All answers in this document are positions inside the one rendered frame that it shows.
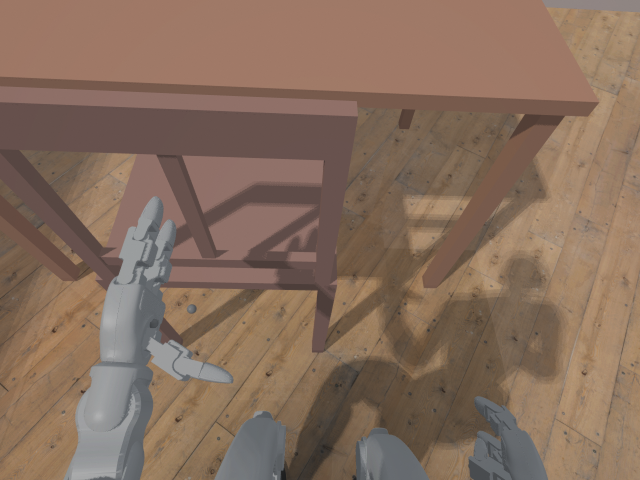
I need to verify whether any table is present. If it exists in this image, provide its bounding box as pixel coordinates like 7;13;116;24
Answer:
0;0;599;288

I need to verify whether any robot left hand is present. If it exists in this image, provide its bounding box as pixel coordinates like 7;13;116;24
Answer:
100;196;234;383

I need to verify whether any chair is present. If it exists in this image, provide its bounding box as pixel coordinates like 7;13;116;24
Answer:
0;86;358;353

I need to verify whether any left robot forearm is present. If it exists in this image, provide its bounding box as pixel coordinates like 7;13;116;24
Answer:
63;362;153;480

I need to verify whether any robot right thigh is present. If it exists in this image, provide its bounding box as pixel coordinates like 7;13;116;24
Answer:
356;434;430;480

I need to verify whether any robot thigh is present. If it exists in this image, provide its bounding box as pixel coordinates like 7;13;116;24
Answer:
356;434;430;480
214;418;286;480

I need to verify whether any robot left thigh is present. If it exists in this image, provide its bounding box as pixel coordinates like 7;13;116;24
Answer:
214;418;286;480

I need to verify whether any robot right hand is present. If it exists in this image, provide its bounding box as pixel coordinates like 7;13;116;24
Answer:
468;396;548;480

